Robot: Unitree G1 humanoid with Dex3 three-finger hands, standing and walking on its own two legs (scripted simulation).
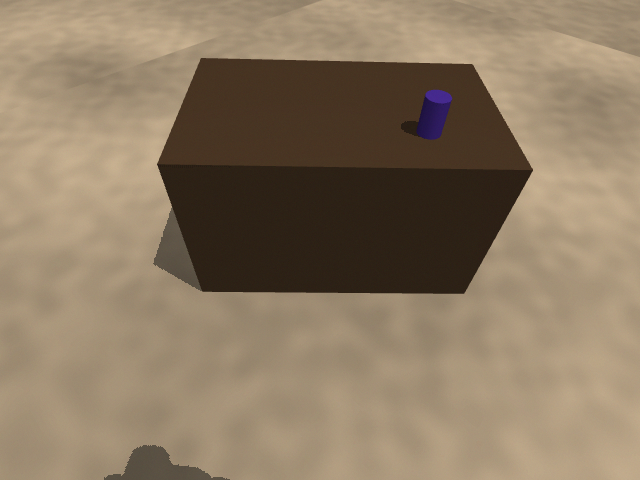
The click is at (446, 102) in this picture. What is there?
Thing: squat round
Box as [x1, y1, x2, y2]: [416, 90, 451, 139]
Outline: 441,90 430,90 425,94 416,130 417,133 424,138 437,138 441,133 451,100 451,96 448,93
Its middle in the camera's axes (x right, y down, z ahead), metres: +0.32 -0.34 +1.10
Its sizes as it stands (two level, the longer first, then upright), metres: 0.072 0.072 0.114
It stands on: a support 0.60 m high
